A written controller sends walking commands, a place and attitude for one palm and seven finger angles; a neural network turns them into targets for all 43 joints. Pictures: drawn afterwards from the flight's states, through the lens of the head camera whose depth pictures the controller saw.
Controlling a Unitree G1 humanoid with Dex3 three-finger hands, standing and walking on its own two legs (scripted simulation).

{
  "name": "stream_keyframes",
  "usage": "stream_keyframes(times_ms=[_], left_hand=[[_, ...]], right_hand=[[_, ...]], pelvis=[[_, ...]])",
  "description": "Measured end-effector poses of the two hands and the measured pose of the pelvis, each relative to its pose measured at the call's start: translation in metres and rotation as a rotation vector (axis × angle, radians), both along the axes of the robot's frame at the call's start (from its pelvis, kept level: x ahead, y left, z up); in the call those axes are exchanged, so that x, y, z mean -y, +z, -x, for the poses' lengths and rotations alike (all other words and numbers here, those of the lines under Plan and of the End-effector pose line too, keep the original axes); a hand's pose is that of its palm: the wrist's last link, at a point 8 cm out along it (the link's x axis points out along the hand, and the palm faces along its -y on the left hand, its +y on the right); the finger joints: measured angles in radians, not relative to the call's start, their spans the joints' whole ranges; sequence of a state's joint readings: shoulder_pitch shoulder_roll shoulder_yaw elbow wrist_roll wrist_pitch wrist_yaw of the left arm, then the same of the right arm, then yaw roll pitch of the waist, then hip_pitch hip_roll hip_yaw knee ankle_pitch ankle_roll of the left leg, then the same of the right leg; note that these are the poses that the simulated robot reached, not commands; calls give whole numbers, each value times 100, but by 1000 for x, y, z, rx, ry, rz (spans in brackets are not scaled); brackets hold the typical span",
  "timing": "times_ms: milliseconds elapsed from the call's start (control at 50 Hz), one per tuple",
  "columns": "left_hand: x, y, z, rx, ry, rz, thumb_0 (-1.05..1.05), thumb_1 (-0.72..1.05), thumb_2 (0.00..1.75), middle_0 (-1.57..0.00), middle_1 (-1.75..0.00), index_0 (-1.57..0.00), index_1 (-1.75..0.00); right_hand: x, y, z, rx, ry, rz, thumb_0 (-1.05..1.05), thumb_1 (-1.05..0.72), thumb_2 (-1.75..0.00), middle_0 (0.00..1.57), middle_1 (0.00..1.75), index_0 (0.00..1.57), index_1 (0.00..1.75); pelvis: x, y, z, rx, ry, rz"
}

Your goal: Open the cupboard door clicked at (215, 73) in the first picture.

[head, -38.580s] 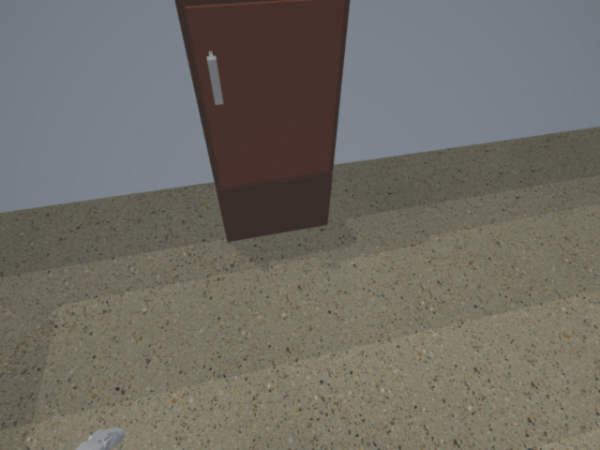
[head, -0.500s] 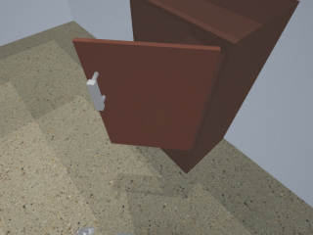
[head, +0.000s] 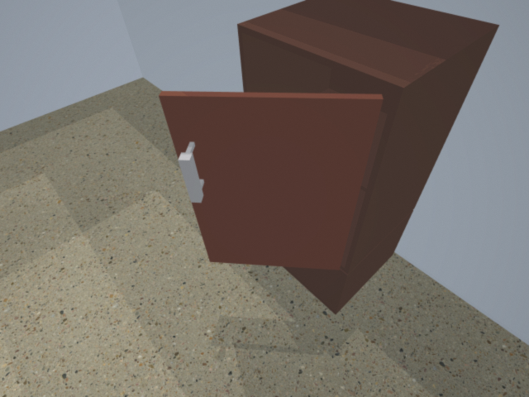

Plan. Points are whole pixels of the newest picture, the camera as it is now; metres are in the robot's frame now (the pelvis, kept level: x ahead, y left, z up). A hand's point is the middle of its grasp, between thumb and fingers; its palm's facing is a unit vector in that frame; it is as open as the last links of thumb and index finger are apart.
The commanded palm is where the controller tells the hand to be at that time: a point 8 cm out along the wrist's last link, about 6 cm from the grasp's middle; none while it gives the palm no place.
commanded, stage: look again from close up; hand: left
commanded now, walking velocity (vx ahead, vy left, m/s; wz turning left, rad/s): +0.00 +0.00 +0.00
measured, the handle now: (194, 172) +0.56 +0.21 +0.00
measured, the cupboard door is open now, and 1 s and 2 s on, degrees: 42 42 42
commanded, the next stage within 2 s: raise the hand with hooked fingers in 0.56 s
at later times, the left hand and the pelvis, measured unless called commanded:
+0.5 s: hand out of the picture +0.11 +0.20 -0.13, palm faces -0.02 -0.94 -0.33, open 7.3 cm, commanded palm none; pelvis +0.01 -0.03 +0.01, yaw +1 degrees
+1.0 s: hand (150, 360) +0.18 +0.20 -0.05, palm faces +0.13 -0.99 -0.07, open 8.1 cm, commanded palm +0.15 +0.26 -0.04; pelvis +0.00 -0.04 -0.06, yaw +3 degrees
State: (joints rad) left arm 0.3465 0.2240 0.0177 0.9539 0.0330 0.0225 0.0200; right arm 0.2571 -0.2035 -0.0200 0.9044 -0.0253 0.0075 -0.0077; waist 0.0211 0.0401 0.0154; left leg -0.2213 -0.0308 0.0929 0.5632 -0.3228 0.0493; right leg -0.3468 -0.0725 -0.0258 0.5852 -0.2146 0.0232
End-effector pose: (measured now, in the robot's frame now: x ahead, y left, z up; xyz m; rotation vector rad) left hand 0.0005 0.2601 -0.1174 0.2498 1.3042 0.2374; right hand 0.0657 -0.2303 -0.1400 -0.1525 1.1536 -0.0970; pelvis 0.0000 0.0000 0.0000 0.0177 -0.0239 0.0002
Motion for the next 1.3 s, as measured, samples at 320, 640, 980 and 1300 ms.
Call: stream_keyframes(times_ms=[320,640,980,1300], left_hand=[[19,6,-68,111,-77,14,1,91,90,-20,-30,-21,-30],[10,25,-105,170,-104,-42,0,91,90,-20,-30,-21,-30],[6,81,-157,1212,-126,93,1,72,82,-21,-42,-22,-42],[-22,93,-193,1205,-240,215,1,36,67,-24,-65,-24,-65]], right_hand=[[66,16,12,-81,-28,117,0,-91,-90,20,30,20,30],[87,24,-8,-77,3,131,0,-91,-90,20,30,20,30],[47,30,-133,578,168,89,1,-91,-90,20,30,20,30],[-3,-5,-151,526,143,42,1,-91,-90,20,30,20,30]], pelvis=[[21,8,-8,4,9,-2],[34,15,-14,7,22,4],[40,-49,0,-218,53,-1],[16,-77,-13,-283,61,65]])
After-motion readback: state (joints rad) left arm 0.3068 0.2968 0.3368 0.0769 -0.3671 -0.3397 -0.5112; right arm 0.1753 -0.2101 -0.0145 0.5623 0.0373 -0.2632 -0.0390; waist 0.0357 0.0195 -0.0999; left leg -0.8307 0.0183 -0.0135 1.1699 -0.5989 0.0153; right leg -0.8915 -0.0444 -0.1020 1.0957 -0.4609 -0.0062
